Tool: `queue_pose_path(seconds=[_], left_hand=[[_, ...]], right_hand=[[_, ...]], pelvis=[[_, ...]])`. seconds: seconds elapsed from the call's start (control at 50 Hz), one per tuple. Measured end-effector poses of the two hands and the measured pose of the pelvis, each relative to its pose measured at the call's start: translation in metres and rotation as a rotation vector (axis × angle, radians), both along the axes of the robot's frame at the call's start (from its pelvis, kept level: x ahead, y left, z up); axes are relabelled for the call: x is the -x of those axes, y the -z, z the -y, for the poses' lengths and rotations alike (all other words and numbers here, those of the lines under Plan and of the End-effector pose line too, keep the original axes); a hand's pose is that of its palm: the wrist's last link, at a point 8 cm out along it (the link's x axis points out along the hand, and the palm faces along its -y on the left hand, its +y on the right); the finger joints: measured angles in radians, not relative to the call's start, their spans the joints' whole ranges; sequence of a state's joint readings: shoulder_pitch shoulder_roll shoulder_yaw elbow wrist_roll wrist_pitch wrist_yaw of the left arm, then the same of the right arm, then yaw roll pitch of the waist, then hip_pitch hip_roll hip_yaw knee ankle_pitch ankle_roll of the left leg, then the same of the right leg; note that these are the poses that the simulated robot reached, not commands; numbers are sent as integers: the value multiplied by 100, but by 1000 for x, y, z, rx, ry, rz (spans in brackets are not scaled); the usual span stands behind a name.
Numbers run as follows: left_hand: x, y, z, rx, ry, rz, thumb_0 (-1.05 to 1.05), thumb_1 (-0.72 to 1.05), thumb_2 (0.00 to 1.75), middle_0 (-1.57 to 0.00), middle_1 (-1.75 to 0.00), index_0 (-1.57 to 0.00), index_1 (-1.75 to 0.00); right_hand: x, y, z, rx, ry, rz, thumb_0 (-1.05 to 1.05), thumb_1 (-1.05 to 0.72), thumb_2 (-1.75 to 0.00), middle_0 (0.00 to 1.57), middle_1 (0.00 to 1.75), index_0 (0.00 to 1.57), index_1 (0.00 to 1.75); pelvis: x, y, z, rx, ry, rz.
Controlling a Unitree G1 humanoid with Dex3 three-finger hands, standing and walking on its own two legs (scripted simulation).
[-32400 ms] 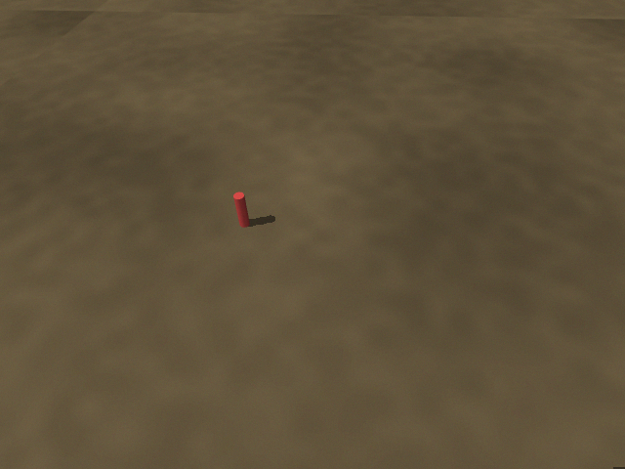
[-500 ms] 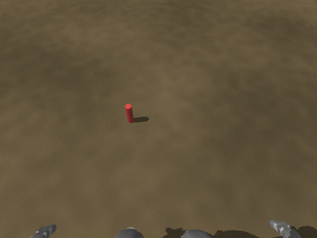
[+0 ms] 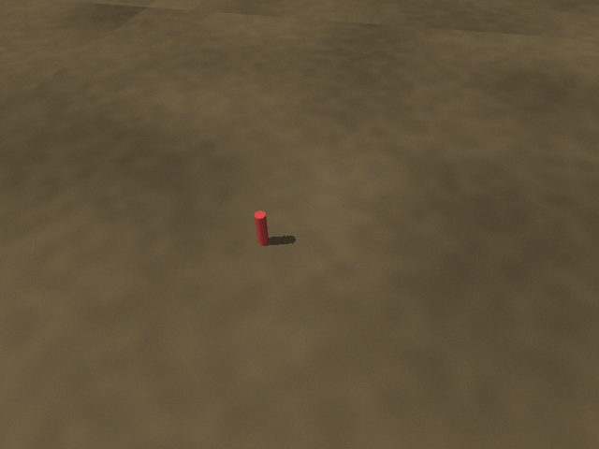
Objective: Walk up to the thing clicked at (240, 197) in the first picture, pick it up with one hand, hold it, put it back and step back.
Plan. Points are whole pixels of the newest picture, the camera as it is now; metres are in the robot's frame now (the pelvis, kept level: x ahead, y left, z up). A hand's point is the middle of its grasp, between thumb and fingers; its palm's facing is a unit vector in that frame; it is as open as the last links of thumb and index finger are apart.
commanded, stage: step back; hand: left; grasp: from the side
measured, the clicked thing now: (261, 228) +1.06 +0.19 -0.68
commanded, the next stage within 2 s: stand in 0.74 s
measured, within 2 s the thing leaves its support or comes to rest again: neither
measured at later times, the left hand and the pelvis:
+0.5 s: hand out of the picture +0.10 +0.27 -0.16, palm faces +0.04 -0.93 -0.36, open 7.4 cm; pelvis +0.04 +0.01 +0.00, yaw +1 degrees
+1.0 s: hand out of the picture +0.15 +0.26 -0.14, palm faces -0.03 -0.94 -0.34, open 7.4 cm; pelvis +0.06 +0.01 +0.02, yaw -1 degrees
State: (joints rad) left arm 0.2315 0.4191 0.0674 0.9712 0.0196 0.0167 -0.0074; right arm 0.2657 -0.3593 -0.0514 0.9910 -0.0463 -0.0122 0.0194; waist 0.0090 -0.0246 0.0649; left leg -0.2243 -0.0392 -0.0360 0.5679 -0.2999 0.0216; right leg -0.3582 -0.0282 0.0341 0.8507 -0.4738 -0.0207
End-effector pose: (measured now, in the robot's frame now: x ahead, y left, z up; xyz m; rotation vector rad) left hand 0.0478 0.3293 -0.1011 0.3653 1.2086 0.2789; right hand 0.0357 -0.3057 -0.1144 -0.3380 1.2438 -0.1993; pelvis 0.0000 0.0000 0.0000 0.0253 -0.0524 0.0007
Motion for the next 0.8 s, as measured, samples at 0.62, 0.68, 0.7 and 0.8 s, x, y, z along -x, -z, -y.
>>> queue_pose_path(seconds=[0.62, 0.68, 0.7, 0.8], left_hand=[[-62, 16, 10, 73, 0, 15, 0, 90, 90, -21, -30, -21, -30], [-67, 13, 10, 72, 4, 7, 0, 90, 90, -21, -30, -21, -30], [-69, 12, 10, 72, 5, 6, 0, 90, 90, -21, -30, -21, -30], [-78, 6, 12, 71, 22, -2, 0, 90, 90, -20, -30, -21, -30]], right_hand=[[-116, -8, -29, -10, -53, 92, 0, -90, -90, 20, 30, 20, 30], [-127, -10, -35, -25, -54, 108, 0, -90, -90, 20, 30, 21, 30], [-131, -11, -36, -29, -53, 113, 0, -90, -90, 20, 30, 21, 30], [-141, -14, -37, -42, -41, 128, 0, -90, -90, 20, 30, 21, 30]], pelvis=[[-48, -3, -10, 40, 5, -8], [-51, -6, -11, 38, 11, -13], [-52, -7, -11, 38, 13, -14], [-55, -12, -13, 34, 16, -13]])
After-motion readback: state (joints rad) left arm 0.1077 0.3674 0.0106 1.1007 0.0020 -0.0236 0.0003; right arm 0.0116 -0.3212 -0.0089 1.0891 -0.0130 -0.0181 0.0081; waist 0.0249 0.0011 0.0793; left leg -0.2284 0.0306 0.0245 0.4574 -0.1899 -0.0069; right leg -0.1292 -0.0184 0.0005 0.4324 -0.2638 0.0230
